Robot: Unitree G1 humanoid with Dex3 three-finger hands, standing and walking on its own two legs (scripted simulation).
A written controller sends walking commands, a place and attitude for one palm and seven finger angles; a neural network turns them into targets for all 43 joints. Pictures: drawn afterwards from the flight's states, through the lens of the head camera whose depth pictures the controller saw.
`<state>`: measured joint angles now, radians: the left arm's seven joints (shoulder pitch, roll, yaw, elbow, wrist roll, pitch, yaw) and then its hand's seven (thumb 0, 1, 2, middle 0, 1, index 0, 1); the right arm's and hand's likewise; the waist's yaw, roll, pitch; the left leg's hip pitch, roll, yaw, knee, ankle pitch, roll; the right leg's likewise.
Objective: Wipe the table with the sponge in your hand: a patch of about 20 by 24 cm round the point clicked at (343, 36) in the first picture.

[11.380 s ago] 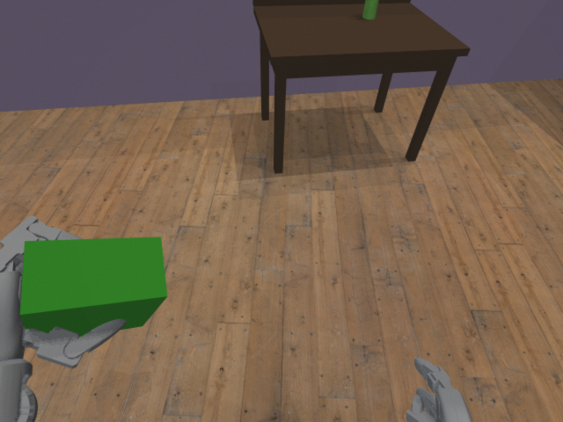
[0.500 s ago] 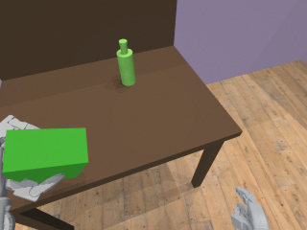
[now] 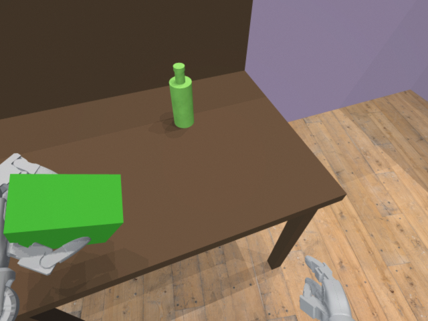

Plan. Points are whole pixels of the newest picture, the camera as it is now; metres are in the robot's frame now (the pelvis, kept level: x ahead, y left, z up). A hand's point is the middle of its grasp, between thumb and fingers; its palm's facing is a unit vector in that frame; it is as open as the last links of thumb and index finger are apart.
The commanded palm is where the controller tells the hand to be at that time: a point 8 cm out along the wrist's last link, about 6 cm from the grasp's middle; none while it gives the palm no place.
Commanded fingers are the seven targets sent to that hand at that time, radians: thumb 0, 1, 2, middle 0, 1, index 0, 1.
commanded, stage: shuffle to correct the standing spot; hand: left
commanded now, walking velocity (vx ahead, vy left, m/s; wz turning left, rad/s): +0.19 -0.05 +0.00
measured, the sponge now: (82, 214) +0.23 +0.21 +0.15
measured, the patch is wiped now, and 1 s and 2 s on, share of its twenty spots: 0.00 0.00 0.00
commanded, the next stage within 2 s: none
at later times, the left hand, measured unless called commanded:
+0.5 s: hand (56, 214) +0.22 +0.23 +0.16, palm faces +0.36 -0.84 -0.41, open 10.7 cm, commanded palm +0.16 +0.27 +0.18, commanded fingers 0.00 0.10 1.30 -1.20 -1.60 -1.20 -1.60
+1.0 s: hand (57, 216) +0.21 +0.23 +0.16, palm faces +0.37 -0.84 -0.39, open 10.7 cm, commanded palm +0.16 +0.27 +0.18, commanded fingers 0.00 0.10 1.30 -1.20 -1.60 -1.20 -1.60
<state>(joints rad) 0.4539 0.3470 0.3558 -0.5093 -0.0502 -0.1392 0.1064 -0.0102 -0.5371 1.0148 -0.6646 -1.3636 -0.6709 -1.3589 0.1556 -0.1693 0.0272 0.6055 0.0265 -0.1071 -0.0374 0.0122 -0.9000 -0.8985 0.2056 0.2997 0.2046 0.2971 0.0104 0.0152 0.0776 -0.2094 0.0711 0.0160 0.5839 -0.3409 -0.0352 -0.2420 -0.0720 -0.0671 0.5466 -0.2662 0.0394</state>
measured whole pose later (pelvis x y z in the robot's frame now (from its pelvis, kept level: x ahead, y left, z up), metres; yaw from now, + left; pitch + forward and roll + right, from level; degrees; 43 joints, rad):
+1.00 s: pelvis +0.00 -0.01 +0.00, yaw +0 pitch -2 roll -1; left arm 0.48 0.35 0.35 -0.52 -0.07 -0.11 0.12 -0.01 -0.54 1.02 -0.67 -1.36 -0.67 -1.36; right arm 0.16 -0.20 0.01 0.60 0.04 -0.08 -0.05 0.01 -0.90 -0.90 0.20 0.30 0.20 0.30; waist 0.00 0.03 0.06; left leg -0.22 0.09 0.00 0.59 -0.34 -0.05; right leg -0.25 -0.05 -0.08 0.55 -0.27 0.03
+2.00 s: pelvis +0.01 -0.01 +0.00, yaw +0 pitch -1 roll -1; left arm 0.50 0.36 0.35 -0.53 -0.08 -0.10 0.12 -0.01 -0.54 1.02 -0.67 -1.36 -0.67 -1.36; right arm 0.16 -0.21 0.00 0.59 0.04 -0.06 -0.05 0.01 -0.90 -0.90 0.20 0.30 0.20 0.30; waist -0.01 0.03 0.05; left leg -0.21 0.10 0.00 0.59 -0.36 -0.06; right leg -0.24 -0.05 -0.08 0.56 -0.29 0.02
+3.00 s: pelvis +0.00 -0.01 +0.00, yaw +0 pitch -2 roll -1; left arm 0.50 0.36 0.35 -0.52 -0.08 -0.11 0.12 -0.01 -0.54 1.02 -0.67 -1.36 -0.67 -1.36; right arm 0.17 -0.21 0.00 0.59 0.04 -0.07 -0.06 0.01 -0.90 -0.90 0.20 0.30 0.20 0.30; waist -0.01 0.03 0.05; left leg -0.22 0.09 0.00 0.59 -0.35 -0.05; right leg -0.24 -0.05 -0.08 0.54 -0.27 0.03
